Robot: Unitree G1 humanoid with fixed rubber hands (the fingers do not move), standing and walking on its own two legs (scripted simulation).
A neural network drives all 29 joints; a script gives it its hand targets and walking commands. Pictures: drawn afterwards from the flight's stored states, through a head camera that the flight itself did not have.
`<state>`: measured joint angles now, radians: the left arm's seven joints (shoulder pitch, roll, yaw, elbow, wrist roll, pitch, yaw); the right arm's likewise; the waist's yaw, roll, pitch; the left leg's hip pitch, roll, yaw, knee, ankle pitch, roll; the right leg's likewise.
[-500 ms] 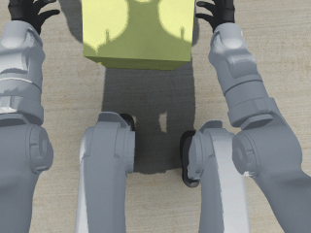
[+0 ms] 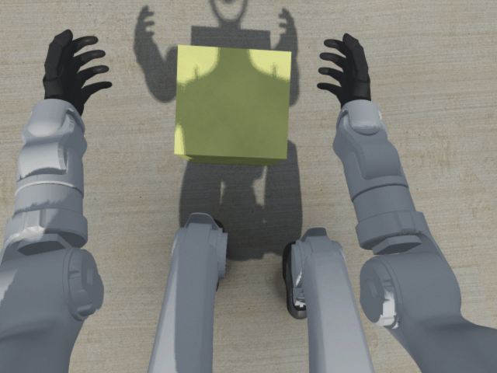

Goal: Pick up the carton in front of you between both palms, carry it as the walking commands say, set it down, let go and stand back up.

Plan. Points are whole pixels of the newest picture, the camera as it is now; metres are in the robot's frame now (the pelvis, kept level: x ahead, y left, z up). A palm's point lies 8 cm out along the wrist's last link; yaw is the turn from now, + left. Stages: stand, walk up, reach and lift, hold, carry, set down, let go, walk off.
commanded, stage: set down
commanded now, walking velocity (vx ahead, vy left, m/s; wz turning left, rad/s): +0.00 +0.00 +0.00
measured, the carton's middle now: (233, 117) +0.51 +0.09 -0.39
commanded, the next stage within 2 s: let go in 0.38 s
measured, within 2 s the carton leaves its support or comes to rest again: neither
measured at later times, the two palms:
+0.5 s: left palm out of the picture +0.45 +0.32 +0.03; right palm (419, 64) +0.49 -0.08 +0.03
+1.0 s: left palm out of the picture +0.31 +0.27 +0.15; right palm out of the picture +0.36 -0.18 +0.15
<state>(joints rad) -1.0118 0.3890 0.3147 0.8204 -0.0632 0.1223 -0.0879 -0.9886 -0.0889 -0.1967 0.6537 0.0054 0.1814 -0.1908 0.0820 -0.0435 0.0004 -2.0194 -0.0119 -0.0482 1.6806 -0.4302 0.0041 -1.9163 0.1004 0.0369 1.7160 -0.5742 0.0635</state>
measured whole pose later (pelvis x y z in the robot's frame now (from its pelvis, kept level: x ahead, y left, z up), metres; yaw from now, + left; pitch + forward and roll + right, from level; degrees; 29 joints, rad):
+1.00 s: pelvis +0.10 +0.01 +0.24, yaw +4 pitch +18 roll +0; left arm -0.03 0.23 0.12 0.52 -0.01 -0.01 -0.08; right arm -0.04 -0.13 -0.09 0.51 -0.05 0.01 0.00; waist 0.02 -0.01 -0.02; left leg -0.73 -0.04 -0.04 0.66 -0.25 0.01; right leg -0.64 0.02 0.08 0.67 -0.34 0.03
